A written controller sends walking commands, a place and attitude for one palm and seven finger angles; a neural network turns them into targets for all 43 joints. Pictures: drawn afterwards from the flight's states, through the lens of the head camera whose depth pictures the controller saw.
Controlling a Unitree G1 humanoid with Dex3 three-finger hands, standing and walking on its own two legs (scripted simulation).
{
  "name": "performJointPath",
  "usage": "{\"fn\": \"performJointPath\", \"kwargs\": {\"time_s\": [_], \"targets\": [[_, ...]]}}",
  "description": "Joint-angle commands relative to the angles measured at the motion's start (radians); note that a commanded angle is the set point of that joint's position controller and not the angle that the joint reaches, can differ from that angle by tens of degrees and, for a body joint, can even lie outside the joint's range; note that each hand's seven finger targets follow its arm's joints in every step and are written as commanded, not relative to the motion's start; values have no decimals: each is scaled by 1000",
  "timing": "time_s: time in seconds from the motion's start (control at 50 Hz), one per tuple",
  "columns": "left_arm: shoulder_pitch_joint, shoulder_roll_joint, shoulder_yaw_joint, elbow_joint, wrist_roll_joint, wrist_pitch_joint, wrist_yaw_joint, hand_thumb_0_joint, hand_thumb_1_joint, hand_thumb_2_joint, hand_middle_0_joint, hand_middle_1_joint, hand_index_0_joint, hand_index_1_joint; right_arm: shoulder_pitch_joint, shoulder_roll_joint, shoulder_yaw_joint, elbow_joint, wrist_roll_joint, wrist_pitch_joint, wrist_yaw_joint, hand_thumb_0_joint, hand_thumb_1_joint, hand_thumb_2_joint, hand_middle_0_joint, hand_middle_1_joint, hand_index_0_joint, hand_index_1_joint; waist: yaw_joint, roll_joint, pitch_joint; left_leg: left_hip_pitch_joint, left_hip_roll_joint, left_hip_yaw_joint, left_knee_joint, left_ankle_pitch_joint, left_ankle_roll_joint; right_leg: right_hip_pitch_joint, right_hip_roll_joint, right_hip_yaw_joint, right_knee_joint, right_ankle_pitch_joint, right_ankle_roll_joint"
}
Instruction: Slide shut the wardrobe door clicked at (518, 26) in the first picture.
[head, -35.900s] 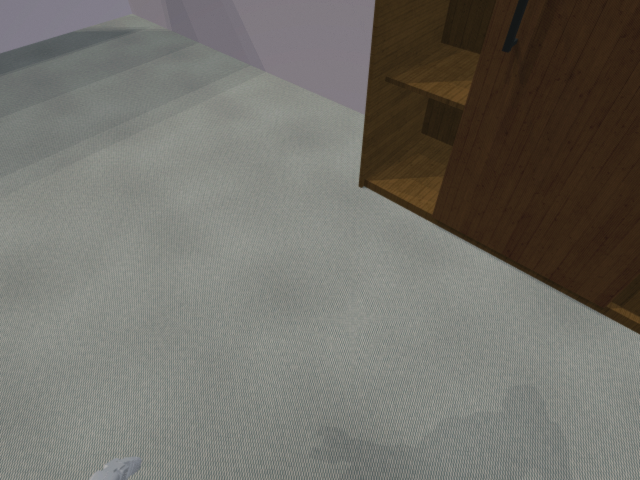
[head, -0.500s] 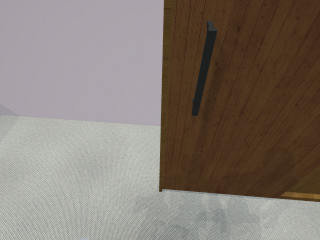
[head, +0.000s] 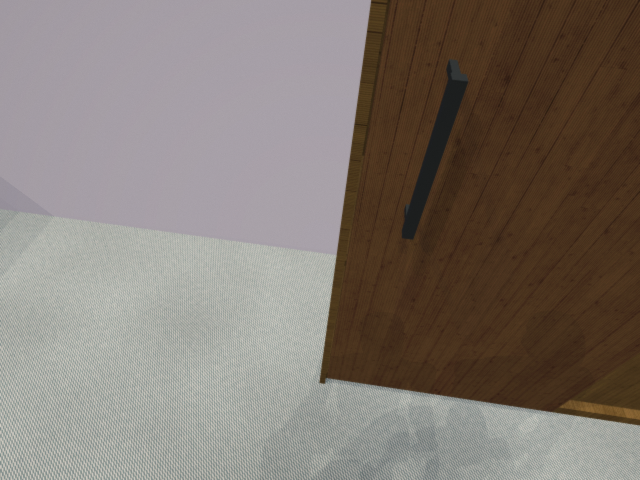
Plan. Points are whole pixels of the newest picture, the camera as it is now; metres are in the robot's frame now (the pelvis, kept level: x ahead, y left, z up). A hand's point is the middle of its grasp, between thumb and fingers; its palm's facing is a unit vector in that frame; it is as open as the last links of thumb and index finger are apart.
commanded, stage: come to a stop and stand still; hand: right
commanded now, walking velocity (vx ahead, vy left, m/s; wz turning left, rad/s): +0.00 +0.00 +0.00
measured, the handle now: (427, 161) +0.51 -0.11 +0.15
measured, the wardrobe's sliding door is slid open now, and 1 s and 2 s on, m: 0.00 0.00 0.00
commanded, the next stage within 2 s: look again from close up in 0.34 s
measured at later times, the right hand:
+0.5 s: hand out of the picture +0.01 -0.14 -0.17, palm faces +0.03 +0.98 -0.19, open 7.3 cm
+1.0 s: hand out of the picture +0.02 -0.14 -0.17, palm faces +0.04 +0.98 -0.19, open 7.3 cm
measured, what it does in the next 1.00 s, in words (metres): stands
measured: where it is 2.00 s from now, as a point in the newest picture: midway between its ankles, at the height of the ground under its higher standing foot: outside the picture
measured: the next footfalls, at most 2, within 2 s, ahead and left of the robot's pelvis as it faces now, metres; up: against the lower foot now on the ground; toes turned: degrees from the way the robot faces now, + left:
none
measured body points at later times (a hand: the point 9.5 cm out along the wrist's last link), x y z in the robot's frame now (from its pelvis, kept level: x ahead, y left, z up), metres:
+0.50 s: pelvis +0.02 +0.02 +0.00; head +0.02 +0.03 +0.45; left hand +0.01 +0.24 -0.16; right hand +0.01 -0.19 -0.16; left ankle +0.03 +0.13 -0.74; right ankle +0.01 -0.11 -0.74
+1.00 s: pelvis +0.03 +0.03 +0.00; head +0.03 +0.03 +0.45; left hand +0.02 +0.24 -0.16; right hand +0.02 -0.19 -0.16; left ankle +0.03 +0.13 -0.74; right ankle +0.01 -0.11 -0.74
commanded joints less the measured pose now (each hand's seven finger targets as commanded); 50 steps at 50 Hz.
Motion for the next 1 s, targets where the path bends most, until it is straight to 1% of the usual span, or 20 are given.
{"fn": "performJointPath", "kwargs": {"time_s": [0.0,0.06,0.12,0.18,0.26,0.3,0.38,0.44,0.5,0.54,0.56,0.62,0.64,0.7,0.74,0.78,0.84,0.92,0.94,0.98], "targets": [[23,74,13,-27,0,-25,8,0,900,900,-200,-300,-200,-300,41,-113,-24,-21,1,-23,-6,0,-900,-900,200,300,200,300,-12,21,39,1,55,-75,-106,-25,58,-38,-92,116,-130,-43,-10],[33,67,11,-7,-1,-29,12,0,900,900,-200,-300,-200,-300,44,-104,-23,-2,2,-26,-7,0,-900,-900,200,300,200,300,-12,25,20,20,53,-68,-99,22,58,-18,-97,112,-125,-1,-8],[29,57,11,8,-2,-26,13,0,900,900,-200,-300,-200,-300,47,-101,-21,12,2,-27,-8,0,-900,-900,200,300,200,300,-13,21,40,14,55,-73,-113,23,59,-18,-95,103,-118,1,-4],[34,50,12,16,-2,-23,14,0,900,900,-200,-300,-200,-300,46,-93,-21,19,1,-28,-8,0,-900,-900,200,300,200,300,-9,39,53,3,53,-74,-123,11,60,-12,-94,104,-115,1,-2],[32,43,12,24,-2,-24,16,0,900,900,-200,-300,-200,-300,50,-90,-22,25,1,-29,-9,0,-900,-900,200,300,200,300,-9,27,44,7,52,-76,-127,21,60,2,-96,99,-114,12,0],[28,40,13,24,-2,-21,16,0,900,900,-200,-300,-200,-300,51,-86,-22,26,0,-28,-10,0,-900,-900,200,300,200,300,-10,36,65,-6,52,-77,-136,3,60,-4,-95,98,-115,-2,1],[30,39,14,28,-1,-23,17,0,900,900,-200,-300,-200,-300,54,-82,-23,29,-1,-29,-9,0,-900,-900,200,300,200,300,-8,23,52,0,47,-73,-132,29,61,12,-101,96,-116,21,1],[29,40,12,26,-1,-25,18,0,900,900,-200,-300,-200,-300,55,-83,-25,30,0,-31,-9,0,-900,-900,200,300,200,300,-10,32,42,14,50,-73,-131,43,61,14,-100,94,-116,30,3],[25,41,13,28,-1,-26,19,0,900,900,-200,-300,-200,-300,59,-81,-25,32,-1,-32,-9,0,-900,-900,200,300,200,300,-11,32,41,19,50,-71,-128,76,63,21,-102,93,-112,53,3],[26,41,13,29,0,-29,20,0,900,900,-200,-300,-200,-300,62,-84,-27,33,0,-34,-9,0,-900,-900,200,300,200,300,-13,14,21,38,51,-69,-119,116,64,33,-103,91,-107,78,4],[24,42,13,28,-1,-29,21,0,900,900,-200,-300,-200,-300,63,-83,-27,35,0,-35,-9,0,-900,-900,200,300,200,300,-12,16,18,39,50,-69,-118,125,65,36,-104,90,-108,80,4],[26,38,13,32,0,-28,22,0,900,900,-200,-300,-200,-300,60,-82,-28,34,-1,-34,-10,0,-900,-900,200,300,200,300,-12,23,38,38,49,-68,-121,122,66,25,-105,90,-112,76,6],[27,39,12,33,0,-29,22,0,900,900,-200,-300,-200,-300,62,-84,-27,36,0,-34,-9,0,-900,-900,200,300,200,300,-14,13,27,46,51,-67,-122,125,66,31,-104,89,-111,79,6],[26,37,12,34,0,-25,22,0,900,900,-200,-300,-200,-300,60,-81,-26,36,-1,-32,-9,0,-900,-900,200,300,200,300,-14,31,61,30,50,-67,-133,96,65,17,-103,89,-115,57,6],[27,37,12,36,0,-25,21,0,900,900,-200,-300,-200,-300,62,-83,-26,36,0,-33,-9,0,-900,-900,200,300,200,300,-15,27,50,35,51,-68,-136,93,66,26,-100,90,-112,58,7],[31,36,13,37,1,-23,22,0,900,900,-200,-300,-200,-300,60,-83,-26,36,0,-32,-9,0,-900,-900,200,300,200,300,-13,30,56,32,47,-68,-140,74,66,22,-101,89,-113,46,8],[33,35,14,38,1,-26,22,0,900,900,-200,-300,-200,-300,62,-83,-29,33,0,-34,-9,0,-900,-900,200,300,200,300,-14,26,35,44,50,-69,-133,109,68,33,-102,89,-110,72,7],[35,33,14,40,1,-27,23,0,900,900,-200,-300,-200,-300,66,-83,-29,33,0,-35,-9,0,-900,-900,200,300,200,300,-15,20,36,50,52,-66,-133,126,69,33,-102,88,-109,79,8],[40,33,13,41,1,-27,23,0,900,900,-200,-300,-200,-300,62,-86,-29,33,0,-36,-10,0,-900,-900,200,300,200,300,-12,33,35,54,50,-64,-128,136,69,33,-104,88,-110,85,8],[38,33,14,43,0,-26,22,0,900,900,-200,-300,-200,-300,64,-84,-28,34,0,-35,-10,0,-900,-900,200,300,200,300,-14,29,44,53,50,-60,-130,132,68,32,-105,88,-110,81,8]]}}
